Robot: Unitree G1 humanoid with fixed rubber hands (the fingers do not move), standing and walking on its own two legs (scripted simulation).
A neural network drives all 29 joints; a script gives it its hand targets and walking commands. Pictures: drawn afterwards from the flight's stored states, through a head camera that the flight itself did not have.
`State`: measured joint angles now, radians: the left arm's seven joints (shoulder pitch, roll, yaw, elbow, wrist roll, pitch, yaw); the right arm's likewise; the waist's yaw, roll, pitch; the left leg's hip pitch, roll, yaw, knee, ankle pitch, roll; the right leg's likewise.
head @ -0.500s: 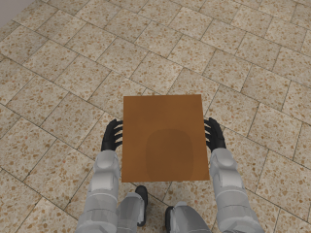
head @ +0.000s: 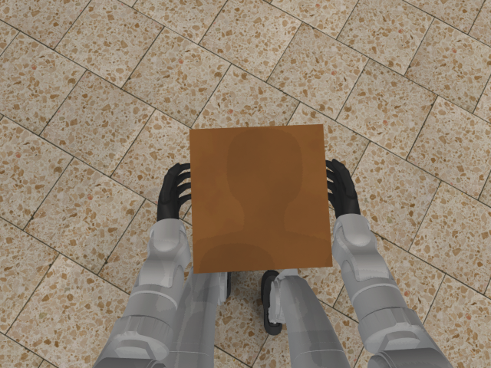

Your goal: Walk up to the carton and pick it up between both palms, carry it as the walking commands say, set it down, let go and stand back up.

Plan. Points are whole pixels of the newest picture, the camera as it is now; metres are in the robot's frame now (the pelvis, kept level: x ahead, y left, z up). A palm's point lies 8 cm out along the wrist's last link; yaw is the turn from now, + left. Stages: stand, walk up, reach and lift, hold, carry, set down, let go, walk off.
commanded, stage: set down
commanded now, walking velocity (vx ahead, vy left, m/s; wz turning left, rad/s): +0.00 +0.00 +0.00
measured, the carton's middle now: (255, 199) +0.36 +0.00 -0.19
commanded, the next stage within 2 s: none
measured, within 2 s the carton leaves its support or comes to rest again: neither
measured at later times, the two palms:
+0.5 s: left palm (180, 193) +0.37 +0.14 -0.22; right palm (328, 186) +0.39 -0.15 -0.21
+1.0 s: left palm (192, 178) +0.42 +0.14 -0.32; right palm (318, 174) +0.43 -0.15 -0.30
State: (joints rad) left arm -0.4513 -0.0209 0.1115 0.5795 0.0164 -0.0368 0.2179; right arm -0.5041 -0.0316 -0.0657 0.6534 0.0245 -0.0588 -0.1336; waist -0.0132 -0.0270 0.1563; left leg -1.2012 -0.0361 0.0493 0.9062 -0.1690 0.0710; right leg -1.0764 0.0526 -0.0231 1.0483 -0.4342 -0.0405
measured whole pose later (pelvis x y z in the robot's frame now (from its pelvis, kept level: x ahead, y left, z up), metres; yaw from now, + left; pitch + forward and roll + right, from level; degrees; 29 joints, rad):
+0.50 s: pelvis -0.03 +0.00 -0.07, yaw +0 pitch +34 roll -2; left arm -0.71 0.04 0.11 0.62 -0.05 0.00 0.25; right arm -0.76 -0.10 -0.08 0.68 0.10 -0.01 -0.14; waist 0.00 -0.03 0.15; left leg -1.58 -0.03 0.05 1.20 -0.22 0.07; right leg -1.44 0.05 -0.05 1.36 -0.51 -0.04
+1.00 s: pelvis -0.05 +0.00 -0.15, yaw -2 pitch +31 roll -2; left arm -1.02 0.11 0.18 0.65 -0.07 0.11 0.25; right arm -1.09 -0.19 -0.11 0.76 0.14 0.07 -0.14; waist 0.01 -0.03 0.37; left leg -1.77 -0.02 0.05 1.53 -0.29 0.07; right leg -1.63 0.07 -0.05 1.69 -0.60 -0.04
